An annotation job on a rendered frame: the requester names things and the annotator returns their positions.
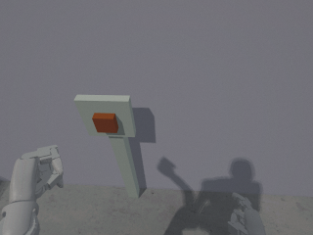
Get robot left hand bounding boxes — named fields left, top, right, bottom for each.
left=9, top=145, right=64, bottom=204

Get robot right hand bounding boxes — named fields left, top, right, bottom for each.
left=227, top=192, right=266, bottom=235

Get left robot forearm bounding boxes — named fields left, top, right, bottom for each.
left=0, top=200, right=40, bottom=235

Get button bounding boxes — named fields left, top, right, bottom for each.
left=92, top=113, right=118, bottom=133

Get panel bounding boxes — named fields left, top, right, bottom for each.
left=73, top=94, right=140, bottom=199

